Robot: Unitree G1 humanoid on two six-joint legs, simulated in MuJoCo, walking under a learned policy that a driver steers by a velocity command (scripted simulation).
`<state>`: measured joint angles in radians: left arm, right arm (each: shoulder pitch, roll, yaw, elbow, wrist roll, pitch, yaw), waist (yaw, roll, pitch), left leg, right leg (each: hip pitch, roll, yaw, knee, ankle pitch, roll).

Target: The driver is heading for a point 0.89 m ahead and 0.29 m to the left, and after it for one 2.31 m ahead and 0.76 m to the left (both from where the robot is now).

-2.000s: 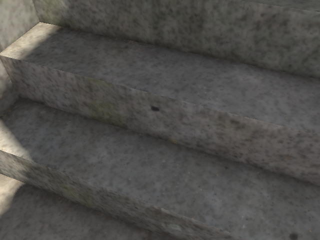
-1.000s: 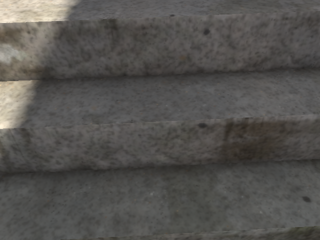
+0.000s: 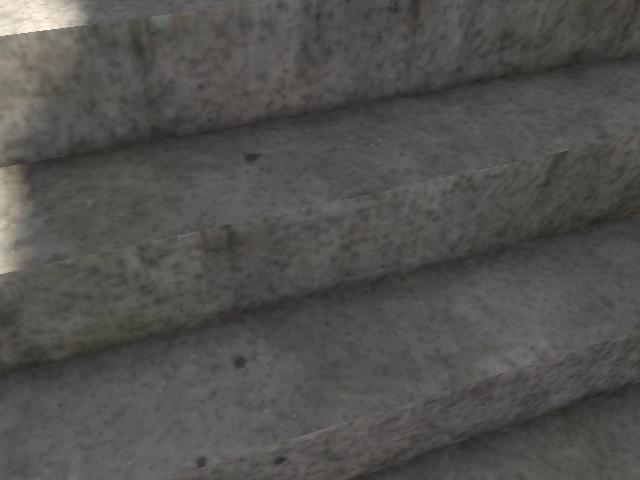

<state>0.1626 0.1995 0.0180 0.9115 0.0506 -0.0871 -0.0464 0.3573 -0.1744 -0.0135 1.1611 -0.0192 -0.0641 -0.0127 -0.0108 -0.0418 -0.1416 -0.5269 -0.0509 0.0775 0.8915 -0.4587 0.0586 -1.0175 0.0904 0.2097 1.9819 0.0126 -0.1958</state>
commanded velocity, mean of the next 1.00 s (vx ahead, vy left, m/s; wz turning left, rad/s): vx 0.38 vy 0.00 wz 0.30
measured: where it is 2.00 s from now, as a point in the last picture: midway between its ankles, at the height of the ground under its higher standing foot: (337, 200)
